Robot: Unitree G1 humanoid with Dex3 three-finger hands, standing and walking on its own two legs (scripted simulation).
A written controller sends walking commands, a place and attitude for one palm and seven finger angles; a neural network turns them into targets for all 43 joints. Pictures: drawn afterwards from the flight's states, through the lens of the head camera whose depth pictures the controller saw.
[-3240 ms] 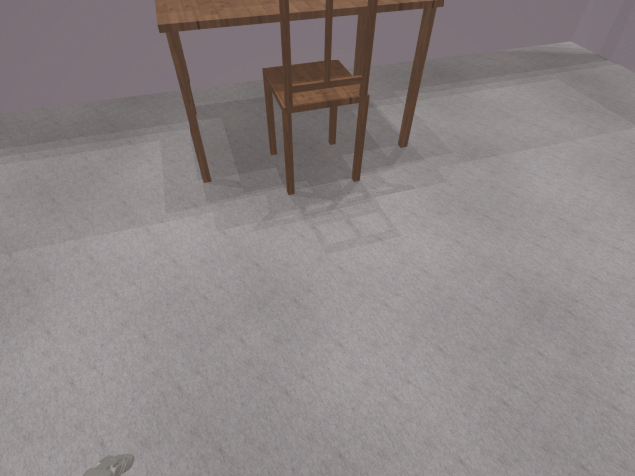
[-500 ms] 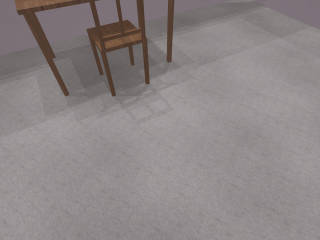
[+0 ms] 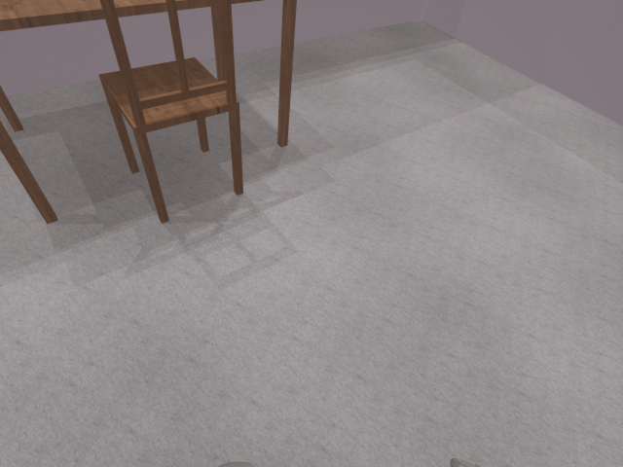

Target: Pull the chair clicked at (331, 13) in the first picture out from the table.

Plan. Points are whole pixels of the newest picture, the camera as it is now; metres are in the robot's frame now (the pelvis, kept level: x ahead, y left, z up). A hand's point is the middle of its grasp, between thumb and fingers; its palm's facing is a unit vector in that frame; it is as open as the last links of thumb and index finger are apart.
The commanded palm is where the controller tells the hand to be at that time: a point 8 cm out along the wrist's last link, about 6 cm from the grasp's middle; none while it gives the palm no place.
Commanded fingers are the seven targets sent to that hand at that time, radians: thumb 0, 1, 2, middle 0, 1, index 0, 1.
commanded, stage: walk to a spot facing it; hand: left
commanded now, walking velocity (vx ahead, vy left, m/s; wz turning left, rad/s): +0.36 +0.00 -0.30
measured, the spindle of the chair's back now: (177, 41) +1.21 +0.53 -0.04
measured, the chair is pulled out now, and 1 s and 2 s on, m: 0.00 0.00 0.00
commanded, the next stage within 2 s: turn to face it in 1.70 s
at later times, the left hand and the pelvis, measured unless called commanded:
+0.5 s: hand (224, 355) +0.31 +0.17 -0.17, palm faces -0.23 -0.97 -0.11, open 7.4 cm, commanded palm none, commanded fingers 0.00 0.90 0.90 -0.20 -0.30 -0.20 -0.30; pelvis +0.20 +0.03 +0.01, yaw -11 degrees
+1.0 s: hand (244, 291) +0.45 +0.16 -0.17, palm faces -0.17 -0.97 -0.16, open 7.3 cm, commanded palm none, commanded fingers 0.00 0.90 0.90 -0.20 -0.30 -0.20 -0.30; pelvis +0.43 -0.01 +0.01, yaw -14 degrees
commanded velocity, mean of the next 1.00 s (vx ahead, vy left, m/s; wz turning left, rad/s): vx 0.37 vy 0.00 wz -0.18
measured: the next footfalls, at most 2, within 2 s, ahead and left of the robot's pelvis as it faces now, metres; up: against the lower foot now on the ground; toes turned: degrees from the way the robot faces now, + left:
right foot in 0.60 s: +0.37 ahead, -0.11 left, +0.00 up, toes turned -21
left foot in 1.04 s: +0.60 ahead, +0.09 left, +0.00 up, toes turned -4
